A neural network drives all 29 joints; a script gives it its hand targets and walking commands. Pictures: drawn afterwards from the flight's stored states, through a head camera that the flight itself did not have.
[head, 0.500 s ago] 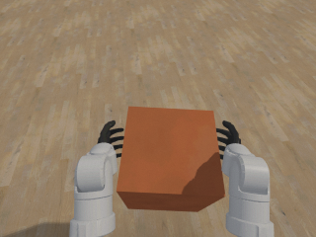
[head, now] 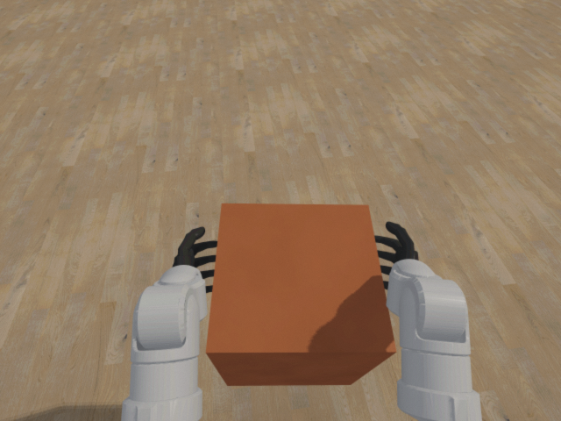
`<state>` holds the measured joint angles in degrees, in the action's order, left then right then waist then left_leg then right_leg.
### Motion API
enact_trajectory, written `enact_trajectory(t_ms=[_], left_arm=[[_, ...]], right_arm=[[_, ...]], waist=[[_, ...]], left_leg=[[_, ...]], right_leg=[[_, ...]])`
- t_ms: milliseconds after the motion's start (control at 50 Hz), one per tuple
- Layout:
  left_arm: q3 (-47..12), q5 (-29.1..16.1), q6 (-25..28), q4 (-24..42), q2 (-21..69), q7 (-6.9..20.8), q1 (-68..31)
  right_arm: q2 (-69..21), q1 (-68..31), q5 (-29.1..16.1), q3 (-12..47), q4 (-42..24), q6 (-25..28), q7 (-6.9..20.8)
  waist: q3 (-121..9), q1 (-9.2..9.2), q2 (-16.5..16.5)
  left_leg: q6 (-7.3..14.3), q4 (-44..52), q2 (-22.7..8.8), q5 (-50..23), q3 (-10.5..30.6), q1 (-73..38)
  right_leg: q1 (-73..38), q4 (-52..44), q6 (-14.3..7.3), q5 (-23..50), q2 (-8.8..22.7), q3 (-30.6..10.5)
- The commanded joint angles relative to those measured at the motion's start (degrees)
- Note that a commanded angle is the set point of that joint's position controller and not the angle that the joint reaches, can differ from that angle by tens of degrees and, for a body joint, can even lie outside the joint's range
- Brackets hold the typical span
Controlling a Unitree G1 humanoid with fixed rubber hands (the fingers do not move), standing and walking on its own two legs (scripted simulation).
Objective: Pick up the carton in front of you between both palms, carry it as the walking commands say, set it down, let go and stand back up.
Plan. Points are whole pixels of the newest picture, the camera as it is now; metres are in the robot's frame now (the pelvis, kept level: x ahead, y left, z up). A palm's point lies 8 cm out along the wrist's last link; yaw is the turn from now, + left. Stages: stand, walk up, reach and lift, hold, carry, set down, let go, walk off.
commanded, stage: carry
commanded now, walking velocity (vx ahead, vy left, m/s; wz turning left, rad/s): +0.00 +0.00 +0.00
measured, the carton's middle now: (292, 302) +0.30 +0.00 -0.02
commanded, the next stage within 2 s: hold in 1.74 s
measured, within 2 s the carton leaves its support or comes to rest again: neither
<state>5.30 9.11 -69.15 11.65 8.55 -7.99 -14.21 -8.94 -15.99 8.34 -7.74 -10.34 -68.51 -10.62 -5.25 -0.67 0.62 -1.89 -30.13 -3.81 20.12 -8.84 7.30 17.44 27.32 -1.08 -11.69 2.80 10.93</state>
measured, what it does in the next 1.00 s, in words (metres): shifts its weight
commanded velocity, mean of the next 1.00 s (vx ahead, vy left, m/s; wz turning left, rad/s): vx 0.00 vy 0.00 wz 0.00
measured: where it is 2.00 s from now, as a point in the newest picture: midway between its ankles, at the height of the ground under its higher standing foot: outside the picture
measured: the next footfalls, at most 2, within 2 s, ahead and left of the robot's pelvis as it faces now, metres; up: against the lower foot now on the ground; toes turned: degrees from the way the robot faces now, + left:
none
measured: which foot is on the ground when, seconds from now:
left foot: down 0.00-1.00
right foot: down 0.00-1.00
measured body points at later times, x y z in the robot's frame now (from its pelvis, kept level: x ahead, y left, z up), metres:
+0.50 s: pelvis -0.04 +0.00 -0.01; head -0.04 +0.00 +0.44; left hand +0.26 +0.16 +0.01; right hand +0.27 -0.14 +0.01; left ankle -0.13 +0.09 -0.74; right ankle +0.00 -0.11 -0.74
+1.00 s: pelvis -0.08 +0.01 -0.01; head -0.10 +0.01 +0.44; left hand +0.22 +0.16 +0.02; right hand +0.23 -0.14 +0.02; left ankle -0.13 +0.09 -0.74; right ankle +0.00 -0.11 -0.74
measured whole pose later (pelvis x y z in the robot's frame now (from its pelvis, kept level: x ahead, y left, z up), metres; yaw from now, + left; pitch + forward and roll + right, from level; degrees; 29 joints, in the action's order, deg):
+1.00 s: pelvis -0.08 +0.01 -0.01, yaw +1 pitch +1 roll +0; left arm 9.2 14.3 -43.4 -11.8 8.3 -2.9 -13.0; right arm -8.5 -13.8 14.5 -10.3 12.0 -42.0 -2.7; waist -5.2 0.0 0.3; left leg 1.5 -31.7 -2.3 21.8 -10.4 11.2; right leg 22.0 29.5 -0.5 -8.4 5.2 10.3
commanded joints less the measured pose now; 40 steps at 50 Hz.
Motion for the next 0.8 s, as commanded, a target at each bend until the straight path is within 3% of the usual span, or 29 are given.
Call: enact_trajectory(t_ms=[0, 40, 80, 100, 120, 140, 200, 240, 340, 480, 560, 640, 780], left_arm=[[-41.04, -26.23, 3.39, 1.08, 60.66, 18.85, -29.68], [-40.23, -25.01, 5.35, -1.12, 60.70, 19.13, -28.48], [-39.95, -23.91, 7.56, -1.87, 60.84, 19.37, -28.30], [-40.06, -23.72, 8.66, -1.59, 61.03, 19.48, -29.04], [-40.22, -23.79, 9.71, -1.27, 61.05, 19.59, -30.00], [-40.40, -23.96, 10.72, -1.11, 60.81, 19.68, -30.70], [-40.13, -23.72, 13.67, -1.58, 59.42, 20.03, -30.18], [-39.57, -22.81, 15.80, -2.02, 58.82, 20.18, -29.26], [-36.18, -18.52, 21.54, -6.23, 56.35, 20.32, -26.03], [-27.91, -11.03, 29.94, -13.84, 51.04, 19.80, -28.07], [-25.34, -9.08, 33.43, -18.23, 51.65, 19.96, -30.74], [-25.98, -9.43, 33.82, -19.17, 53.59, 20.29, -31.39], [-27.24, -10.38, 29.67, -17.03, 52.81, 20.01, -27.81]], right_arm=[[-59.70, -25.43, -24.84, 40.45, 1.12, 1.76, 22.33], [-59.59, -25.33, -23.97, 40.10, 3.36, 3.51, 22.96], [-59.59, -23.98, -23.14, 39.43, 5.35, 5.67, 23.58], [-59.74, -23.62, -22.86, 39.15, 5.80, 6.84, 23.79], [-59.82, -23.68, -22.54, 38.82, 6.00, 7.97, 23.92], [-59.76, -23.70, -22.18, 38.46, 6.06, 9.02, 23.95], [-59.30, -22.83, -21.04, 38.23, 6.35, 12.05, 23.69], [-59.06, -22.96, -20.31, 38.55, 6.16, 14.15, 23.59], [-57.31, -20.84, -16.76, 36.81, 9.76, 19.96, 23.70], [-52.43, -22.48, -8.78, 28.94, 16.79, 28.66, 22.47], [-52.97, -25.10, -7.05, 26.51, 21.17, 32.13, 22.68], [-54.79, -25.61, -7.56, 27.32, 22.23, 32.53, 23.09], [-53.79, -22.04, -8.70, 28.71, 20.01, 28.47, 22.91]], waist=[[-18.57, 0.56, -4.38], [-17.59, 0.28, -2.05], [-17.97, 0.59, 4.00], [-17.26, 0.76, 6.10], [-16.17, 0.80, 7.17], [-15.79, 0.79, 6.93], [-19.50, 0.84, 2.54], [-20.52, 0.86, 0.23], [-19.12, 0.86, 0.45], [-17.13, 0.81, -0.30], [-15.89, 0.77, -0.53], [-15.98, 0.78, -0.38], [-15.91, 0.83, -0.23]], left_leg=[[-0.40, 9.00, -2.13, -20.87, 2.36, 2.39], [0.18, 8.74, -3.57, -35.74, 2.48, -5.21], [1.02, 2.50, -7.11, -58.20, 3.13, -13.30], [1.61, 1.66, -8.13, -63.89, 3.43, -14.02], [2.24, 1.49, -8.57, -65.06, 3.66, -12.99], [2.47, 1.08, -8.50, -62.84, 3.50, -11.00], [1.45, -1.19, -6.29, -46.89, 2.34, -3.67], [1.11, -0.06, -5.10, -36.77, 2.18, -3.04], [1.93, 0.09, -6.47, -36.43, 2.71, -3.47], [2.19, 2.04, -5.58, -22.91, 2.66, -0.03], [2.65, 3.65, -5.46, -16.44, 3.40, 1.62], [2.94, 4.17, -5.43, -14.26, 3.87, 2.37], [3.15, 4.18, -5.48, -13.88, 3.97, 3.47]], right_leg=[[-20.04, 3.91, -3.55, 52.96, 7.91, -6.50], [-12.48, 5.07, -1.98, 40.69, 6.11, -5.31], [-2.49, 6.06, 0.36, 21.70, 2.96, -2.24], [-0.24, 5.13, 1.30, 13.81, 1.50, -1.15], [-0.22, 3.49, 1.66, 9.56, 0.82, -0.82], [-2.23, 2.77, 1.55, 11.37, 1.18, -1.04], [-11.40, 6.48, -0.72, 32.04, 5.15, -4.10], [-11.64, 6.58, -1.45, 36.31, 6.51, -5.15], [-8.55, 6.33, -0.53, 26.16, 5.96, -4.39], [-8.62, 3.95, -0.74, 24.05, 7.04, -5.36], [-8.21, 2.21, -0.77, 19.55, 7.08, -5.97], [-8.18, 1.45, -0.79, 17.60, 7.12, -6.19], [-7.39, 1.10, -0.56, 16.45, 7.26, -6.03]])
